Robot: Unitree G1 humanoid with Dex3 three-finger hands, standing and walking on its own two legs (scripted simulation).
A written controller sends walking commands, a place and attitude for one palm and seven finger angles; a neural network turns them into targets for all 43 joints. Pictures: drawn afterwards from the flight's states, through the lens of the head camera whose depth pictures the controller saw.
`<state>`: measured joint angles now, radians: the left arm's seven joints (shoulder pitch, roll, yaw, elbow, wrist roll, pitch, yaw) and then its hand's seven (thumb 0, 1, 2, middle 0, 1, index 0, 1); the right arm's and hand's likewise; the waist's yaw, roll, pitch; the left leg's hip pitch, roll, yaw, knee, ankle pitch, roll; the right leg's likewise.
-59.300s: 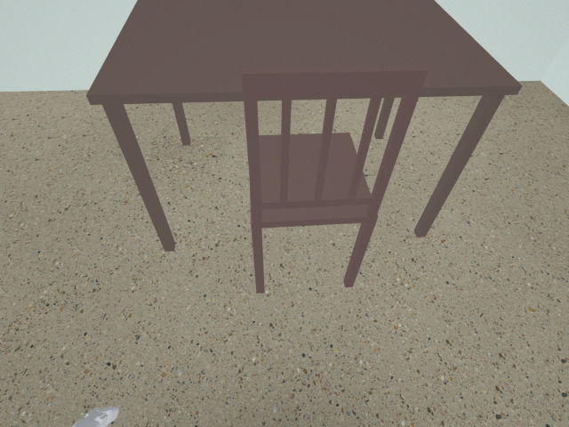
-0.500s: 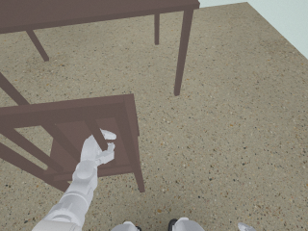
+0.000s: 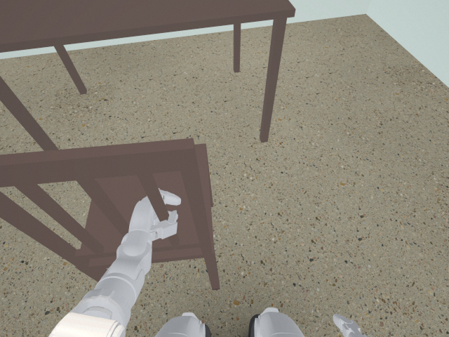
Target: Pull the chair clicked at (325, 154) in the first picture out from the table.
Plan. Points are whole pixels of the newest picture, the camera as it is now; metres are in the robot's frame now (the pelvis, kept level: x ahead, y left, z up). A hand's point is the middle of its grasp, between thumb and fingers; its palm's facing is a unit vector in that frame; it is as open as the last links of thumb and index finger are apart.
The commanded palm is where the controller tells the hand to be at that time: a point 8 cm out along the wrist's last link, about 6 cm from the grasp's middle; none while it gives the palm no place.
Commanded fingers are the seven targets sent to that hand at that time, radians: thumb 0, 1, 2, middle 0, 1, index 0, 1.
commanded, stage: step backward, pulling the chair out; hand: left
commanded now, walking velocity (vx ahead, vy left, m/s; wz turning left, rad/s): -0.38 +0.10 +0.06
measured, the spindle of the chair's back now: (116, 218) +0.35 +0.24 -0.05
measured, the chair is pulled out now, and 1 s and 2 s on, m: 0.51 0.56 0.73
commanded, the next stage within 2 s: stop walking, hand still on the chair in 1.24 s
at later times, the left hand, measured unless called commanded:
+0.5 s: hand (162, 243) +0.29 +0.14 -0.05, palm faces +0.00 -0.98 -0.20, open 5.2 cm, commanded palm +0.29 +0.19 -0.05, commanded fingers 0.00 0.90 0.90 -0.50 -1.45 -0.50 -1.45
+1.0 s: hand (157, 253) +0.27 +0.14 -0.05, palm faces -0.01 -0.98 -0.18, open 5.2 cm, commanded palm +0.24 +0.19 -0.05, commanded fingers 0.00 0.90 0.90 -0.50 -1.45 -0.50 -1.45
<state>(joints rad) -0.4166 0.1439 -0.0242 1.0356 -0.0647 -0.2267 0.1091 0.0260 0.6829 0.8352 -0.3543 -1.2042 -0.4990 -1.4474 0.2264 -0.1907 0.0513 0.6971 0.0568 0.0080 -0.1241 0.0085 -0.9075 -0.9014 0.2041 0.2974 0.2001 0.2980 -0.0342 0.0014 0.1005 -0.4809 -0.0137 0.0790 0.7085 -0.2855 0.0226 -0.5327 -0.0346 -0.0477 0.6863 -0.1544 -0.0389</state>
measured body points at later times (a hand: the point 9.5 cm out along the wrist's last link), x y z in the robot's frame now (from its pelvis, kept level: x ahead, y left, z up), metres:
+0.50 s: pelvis -0.03 +0.01 +0.00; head +0.02 +0.00 +0.44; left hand +0.29 +0.19 -0.04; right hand +0.06 -0.22 -0.14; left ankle -0.07 +0.18 -0.71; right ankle +0.12 -0.10 -0.71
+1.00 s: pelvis -0.09 +0.02 +0.01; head +0.01 +0.02 +0.45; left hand +0.27 +0.20 -0.04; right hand +0.02 -0.25 -0.12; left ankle -0.09 +0.16 -0.71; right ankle +0.01 -0.10 -0.71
